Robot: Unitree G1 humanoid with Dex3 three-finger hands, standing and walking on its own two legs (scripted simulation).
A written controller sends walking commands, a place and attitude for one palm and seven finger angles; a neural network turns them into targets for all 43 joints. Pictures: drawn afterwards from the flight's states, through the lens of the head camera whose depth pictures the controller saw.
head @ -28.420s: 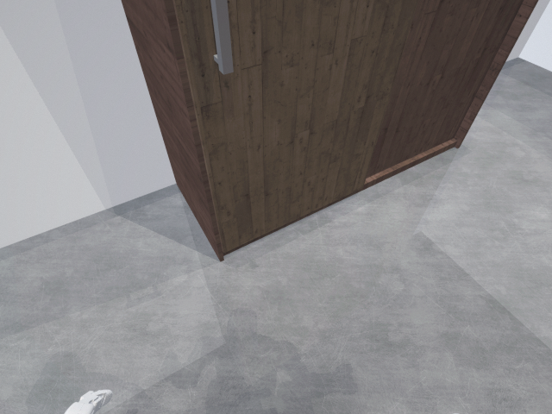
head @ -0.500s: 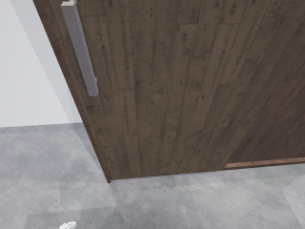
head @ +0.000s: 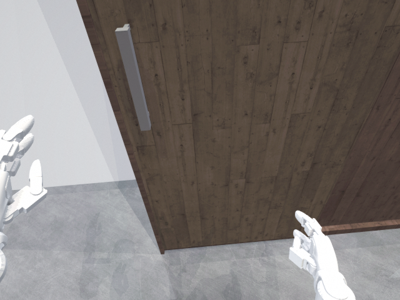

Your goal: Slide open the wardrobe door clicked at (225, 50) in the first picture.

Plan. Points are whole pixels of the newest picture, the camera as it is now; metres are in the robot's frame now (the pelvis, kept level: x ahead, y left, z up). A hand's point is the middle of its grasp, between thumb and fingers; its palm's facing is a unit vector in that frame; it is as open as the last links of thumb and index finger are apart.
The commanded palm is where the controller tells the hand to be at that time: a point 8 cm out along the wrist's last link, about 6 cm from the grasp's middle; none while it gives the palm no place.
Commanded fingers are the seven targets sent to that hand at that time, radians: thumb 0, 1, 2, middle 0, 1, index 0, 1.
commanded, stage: step back with the hand held close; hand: left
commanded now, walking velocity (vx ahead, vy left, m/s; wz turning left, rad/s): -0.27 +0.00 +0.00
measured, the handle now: (137, 81) +0.56 +0.20 +0.22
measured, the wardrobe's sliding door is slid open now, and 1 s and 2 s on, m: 0.00 0.00 0.00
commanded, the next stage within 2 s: stop stepping back and stand still in 0.50 s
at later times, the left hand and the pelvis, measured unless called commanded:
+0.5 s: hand (17, 280) +0.11 +0.25 +0.15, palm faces +0.15 -0.85 -0.50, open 7.4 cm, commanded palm +0.04 +0.30 +0.18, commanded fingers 0.00 0.90 0.90 -0.20 -0.30 -0.20 -0.30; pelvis -0.12 +0.03 +0.00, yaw -4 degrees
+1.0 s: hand out of the picture -0.01 +0.25 +0.19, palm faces +0.25 -0.83 -0.50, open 7.5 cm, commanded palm -0.05 +0.30 +0.18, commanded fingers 0.00 0.90 0.90 -0.20 -0.30 -0.20 -0.30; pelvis -0.21 +0.03 +0.01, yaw -2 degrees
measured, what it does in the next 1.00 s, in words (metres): walks backwards: right foot, then left foot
